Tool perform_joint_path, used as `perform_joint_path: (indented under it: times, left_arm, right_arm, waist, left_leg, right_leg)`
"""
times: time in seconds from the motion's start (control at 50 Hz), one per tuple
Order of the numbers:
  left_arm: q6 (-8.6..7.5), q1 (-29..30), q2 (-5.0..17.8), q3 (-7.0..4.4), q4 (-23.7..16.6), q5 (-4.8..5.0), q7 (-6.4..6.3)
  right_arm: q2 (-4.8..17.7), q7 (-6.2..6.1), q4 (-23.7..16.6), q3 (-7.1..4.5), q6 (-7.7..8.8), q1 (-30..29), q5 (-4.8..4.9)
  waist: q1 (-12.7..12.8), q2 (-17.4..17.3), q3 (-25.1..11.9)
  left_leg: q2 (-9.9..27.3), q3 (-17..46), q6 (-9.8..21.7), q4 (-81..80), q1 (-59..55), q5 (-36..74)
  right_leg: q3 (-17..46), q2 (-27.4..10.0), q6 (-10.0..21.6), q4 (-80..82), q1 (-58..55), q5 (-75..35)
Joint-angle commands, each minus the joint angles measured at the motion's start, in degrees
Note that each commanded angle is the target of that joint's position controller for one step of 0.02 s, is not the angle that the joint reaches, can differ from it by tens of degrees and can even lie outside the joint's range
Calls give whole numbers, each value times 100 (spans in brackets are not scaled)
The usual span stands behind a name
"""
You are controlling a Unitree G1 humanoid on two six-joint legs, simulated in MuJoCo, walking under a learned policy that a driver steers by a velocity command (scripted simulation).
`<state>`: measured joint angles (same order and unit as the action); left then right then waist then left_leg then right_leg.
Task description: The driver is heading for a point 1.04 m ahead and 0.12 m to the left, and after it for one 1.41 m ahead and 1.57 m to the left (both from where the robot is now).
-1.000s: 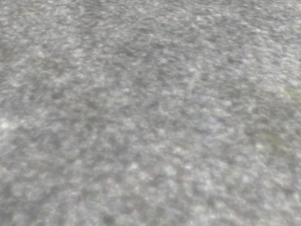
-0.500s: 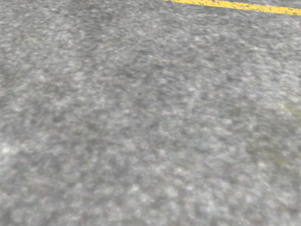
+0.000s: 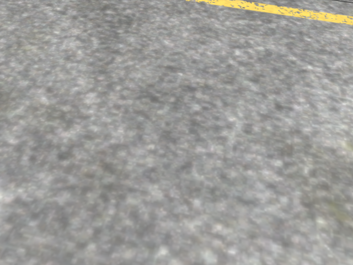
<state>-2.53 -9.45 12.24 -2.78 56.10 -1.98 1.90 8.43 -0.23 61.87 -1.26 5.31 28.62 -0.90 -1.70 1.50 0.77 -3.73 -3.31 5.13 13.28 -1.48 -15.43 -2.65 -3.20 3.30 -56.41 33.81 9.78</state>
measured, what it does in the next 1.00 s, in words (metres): walks ahead: right foot, then left foot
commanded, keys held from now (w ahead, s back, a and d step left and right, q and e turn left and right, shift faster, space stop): w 1.00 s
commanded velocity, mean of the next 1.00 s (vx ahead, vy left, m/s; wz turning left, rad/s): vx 0.49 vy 0.00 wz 0.00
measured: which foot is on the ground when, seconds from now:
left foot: down 0.00-0.24, up 0.26-0.76, down 0.78-1.00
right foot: up 0.00-0.20, down 0.22-0.80, up 0.82-1.00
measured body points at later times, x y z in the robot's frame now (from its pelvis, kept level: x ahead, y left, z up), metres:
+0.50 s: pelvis +0.28 -0.03 +0.00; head +0.29 -0.04 +0.45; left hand +0.23 +0.21 -0.15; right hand +0.37 -0.27 -0.14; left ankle +0.37 +0.12 -0.67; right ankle +0.26 -0.08 -0.75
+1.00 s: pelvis +0.57 +0.02 +0.00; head +0.58 +0.03 +0.45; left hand +0.63 +0.27 -0.15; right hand +0.56 -0.23 -0.14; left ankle +0.57 +0.08 -0.75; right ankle +0.58 -0.13 -0.66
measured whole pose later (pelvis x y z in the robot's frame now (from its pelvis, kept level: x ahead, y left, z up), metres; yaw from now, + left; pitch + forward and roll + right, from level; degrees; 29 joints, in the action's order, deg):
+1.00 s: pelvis +0.57 +0.02 +0.00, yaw +0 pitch -1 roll +0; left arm -3.3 -13.5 12.3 -3.1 56.3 -2.1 1.0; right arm 11.2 0.2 60.0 -3.1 5.2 19.4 -0.8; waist -0.2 1.7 2.7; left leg -4.1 -6.2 5.9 18.6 8.1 -10.2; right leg 0.3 -4.7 3.7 -62.6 31.1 13.3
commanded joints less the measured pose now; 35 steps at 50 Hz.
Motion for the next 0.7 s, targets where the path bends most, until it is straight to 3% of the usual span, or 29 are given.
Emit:
perform_joint_path:
  times: [0.02, 0.1, 0.14, 0.18, 0.2, 0.22, 0.24, 0.26, 0.28, 0.3, 0.32, 0.36, 0.4, 0.44, 0.54, 0.64, 0.7]
  left_arm:
    - [-12, 840, 72, 50, -516, 42, 16]
    - [-10, 1431, 56, 117, -747, 113, -1]
    - [-28, 1261, 181, 75, -756, 115, -52]
    - [-86, 343, 386, -37, -490, 110, -133]
    - [-135, -557, 500, -120, -188, 104, -180]
    - [-179, -1428, 768, -234, 48, -4, -240]
    - [-189, -2017, 1305, -361, 88, -132, -261]
    - [-107, -1708, 1244, -365, 74, 25, -185]
    - [-103, -958, 939, -294, -28, 163, -162]
    - [-153, -510, 555, -193, -113, 192, -136]
    - [-211, -370, 319, -123, -70, 149, -132]
    - [-311, -578, 79, -21, 128, 128, -186]
    - [-394, -904, 223, -25, 263, 121, -205]
    - [-410, -1118, 395, -39, 317, 124, -204]
    - [-389, -1694, 374, 26, 402, 142, -200]
    - [-367, -2262, 404, 48, 590, 87, -270]
    - [-344, -2222, 501, 22, 641, 28, -327]
  right_arm:
    - [589, -37, -22, -32, 61, 460, -5]
    - [695, -81, 84, -19, 83, 556, -12]
    - [779, -98, 109, -34, 98, 420, -18]
    - [913, -127, 107, -74, 91, 224, -30]
    - [968, -125, 88, -93, 62, 108, -15]
    - [921, -99, 17, -78, 54, 68, 11]
    - [387, -43, -142, 15, 44, 420, 88]
    - [535, 12, -101, -87, 16, 634, 136]
    - [802, 4, -296, -154, -5, -42, 36]
    - [792, 39, -441, -162, 25, -522, -7]
    - [656, 49, -443, -162, 8, -607, -22]
    - [387, 101, -378, -132, -143, -389, -146]
    - [355, 137, -461, -141, -244, -530, -152]
    - [460, 162, -681, -159, -307, -1073, -148]
    - [475, 198, -1125, -117, -300, -2388, -47]
    - [495, 192, -1393, -83, -261, -3202, -22]
    - [582, 177, -1493, -116, -193, -3258, -24]
  waist:
    - [-48, -641, 726]
    - [-119, -760, 818]
    - [70, -747, 699]
    - [502, -757, 186]
    - [876, -671, -255]
    - [1205, -490, -727]
    - [1045, 505, -1478]
    - [827, 811, -1702]
    - [570, 249, -645]
    - [468, -31, -79]
    - [237, -227, 211]
    - [-51, -134, 245]
    - [-113, -49, 297]
    - [-69, 13, 448]
    - [274, 78, 581]
    - [554, 188, 597]
    - [434, 228, 583]
  left_leg:
    - [1303, 722, 386, -465, 140, 3113]
    - [1370, 550, 381, -481, 174, 3693]
    - [1496, 469, 364, -140, -58, 4679]
    - [1534, 364, 300, 971, -316, 5993]
    - [1445, 275, 247, 2006, -147, 5905]
    - [1262, 195, 204, 3368, 780, 4548]
    - [554, -90, 79, 5531, 2254, 853]
    - [-118, 452, 63, 6819, 3487, -1386]
    - [387, 665, 150, 6769, 3977, -762]
    - [585, 619, 149, 6414, 3867, -269]
    - [762, 623, 124, 6047, 3538, -64]
    - [912, 610, -11, 5562, 2946, -10]
    - [942, 469, -107, 5273, 3036, 111]
    - [1036, 344, -206, 4841, 3472, 516]
    - [960, 31, -361, 3242, 3824, 1498]
    - [723, -155, -234, 2329, 3941, 1527]
    - [569, -191, -12, 1964, 3715, 957]
  right_leg:
    - [-312, 100, -99, 731, 743, -405]
    - [-548, 322, 64, 1949, -7, -708]
    - [-541, 448, 282, 2209, -478, -579]
    - [-525, 713, 519, 2330, -1422, -218]
    - [-508, 792, 648, 2701, -2391, -338]
    - [128, 206, 851, 2840, -3709, 63]
    - [2460, -1489, 1350, 3051, -5011, 963]
    - [4667, -2075, 1953, 4138, -5184, 1628]
    - [3783, -1798, 1677, 4382, -4313, 2188]
    - [3026, -1579, 1487, 4600, -3412, 1747]
    - [2458, -1324, 1277, 4743, -2779, 1031]
    - [1656, -964, 1041, 4825, -2153, 75]
    - [1279, -830, 1037, 4886, -2068, -519]
    - [1045, -744, 1013, 5052, -2135, -588]
    - [627, -533, 781, 5058, -2659, -1546]
    - [552, -724, 787, 4766, -3721, -2344]
    - [508, -923, 805, 4331, -4211, -3286]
